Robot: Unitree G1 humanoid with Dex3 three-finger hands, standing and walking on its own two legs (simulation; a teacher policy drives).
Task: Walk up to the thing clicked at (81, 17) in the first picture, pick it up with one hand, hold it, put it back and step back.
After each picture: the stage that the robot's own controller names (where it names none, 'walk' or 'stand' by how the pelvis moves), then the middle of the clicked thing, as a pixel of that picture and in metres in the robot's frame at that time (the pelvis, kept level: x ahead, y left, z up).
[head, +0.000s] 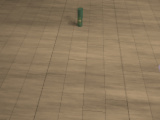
stand; (80, 17) +1.78 +0.01 -0.66
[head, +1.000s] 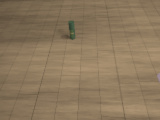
walk; (72, 30) +1.65 +0.22 -0.64
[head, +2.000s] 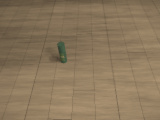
walk; (62, 53) +1.13 +0.27 -0.65
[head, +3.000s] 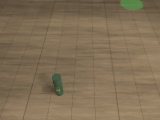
walk; (58, 85) +0.72 +0.24 -0.65
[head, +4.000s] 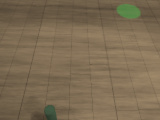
stand; (51, 116) +0.43 +0.20 -0.63
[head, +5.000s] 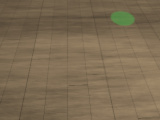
stand; out of the picture +0.38 +0.21 -0.66
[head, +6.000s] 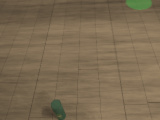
walk; (59, 110) +0.47 +0.23 -0.64
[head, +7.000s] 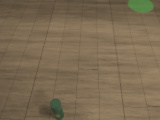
stand; (57, 110) +0.46 +0.19 -0.62
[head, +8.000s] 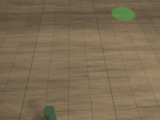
walk; (51, 117) +0.46 +0.24 -0.63
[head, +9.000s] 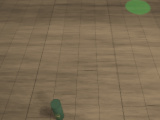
stand; (57, 110) +0.48 +0.21 -0.63
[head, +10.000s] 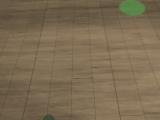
walk; out of the picture +0.37 +0.24 -0.64
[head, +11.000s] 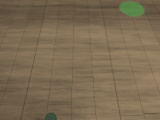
stand; out of the picture +0.37 +0.20 -0.63
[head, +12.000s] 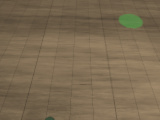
stand; out of the picture +0.41 +0.20 -0.66
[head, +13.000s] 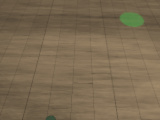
stand; out of the picture +0.41 +0.20 -0.66
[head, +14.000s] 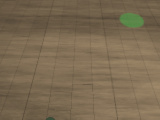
stand; out of the picture +0.40 +0.20 -0.66
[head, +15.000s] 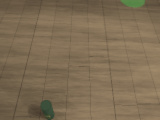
go down; (48, 110) +0.42 +0.20 -0.63
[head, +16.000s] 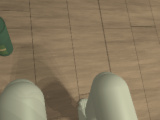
go down; out of the picture +0.48 +0.25 -0.23
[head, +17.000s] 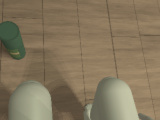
close in; (14, 43) +0.48 +0.24 -0.25
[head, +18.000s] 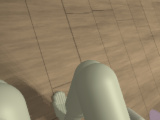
close in; out of the picture +0.47 +0.29 -0.16
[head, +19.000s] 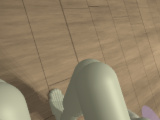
lift; out of the picture +0.45 +0.29 -0.16
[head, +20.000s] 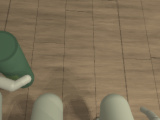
lift; (15, 66) +0.35 +0.21 +0.01
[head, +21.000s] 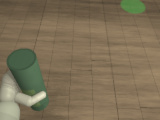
hold; (32, 84) +0.32 +0.16 +0.04
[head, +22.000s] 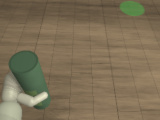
hold; (34, 85) +0.32 +0.16 +0.05
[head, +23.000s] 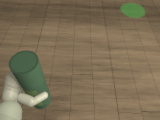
hold; (34, 84) +0.32 +0.16 +0.05
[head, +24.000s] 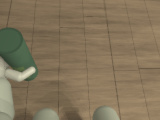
crouch; (20, 60) +0.40 +0.19 -0.02
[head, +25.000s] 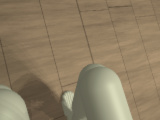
lower; out of the picture +0.48 +0.27 -0.13
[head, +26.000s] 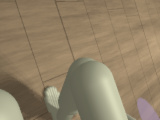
lower; out of the picture +0.46 +0.30 -0.17
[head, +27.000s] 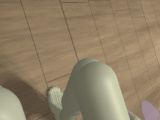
lower; out of the picture +0.46 +0.30 -0.17
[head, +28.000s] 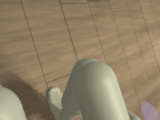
lower; out of the picture +0.45 +0.30 -0.17
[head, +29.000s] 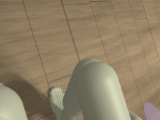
lower; out of the picture +0.45 +0.30 -0.16
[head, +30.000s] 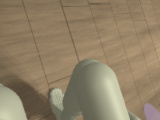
open; out of the picture +0.46 +0.29 -0.17
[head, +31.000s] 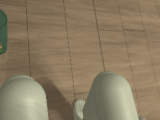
stand; out of the picture +0.47 +0.26 -0.20
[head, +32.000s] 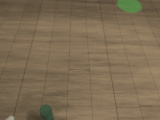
stand; (47, 116) +0.42 +0.19 -0.57
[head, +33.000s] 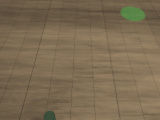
stand; out of the picture +0.42 +0.19 -0.60
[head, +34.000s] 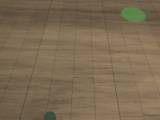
stand; out of the picture +0.41 +0.19 -0.60
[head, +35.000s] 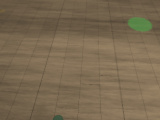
stand; out of the picture +0.43 +0.17 -0.65
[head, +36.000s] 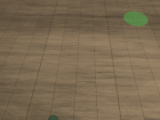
stand; out of the picture +0.41 +0.19 -0.66
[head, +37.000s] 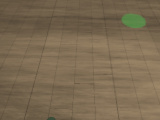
stand; out of the picture +0.41 +0.21 -0.66
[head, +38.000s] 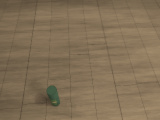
walk; (53, 96) +0.51 +0.21 -0.63
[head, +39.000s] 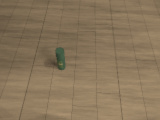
walk; (60, 59) +0.83 +0.18 -0.62
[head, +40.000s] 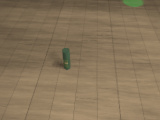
walk; (66, 59) +1.09 +0.19 -0.64
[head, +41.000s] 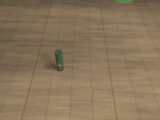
stand; (59, 61) +1.02 +0.20 -0.66
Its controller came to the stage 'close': yes
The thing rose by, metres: 0.68
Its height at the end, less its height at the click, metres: +0.00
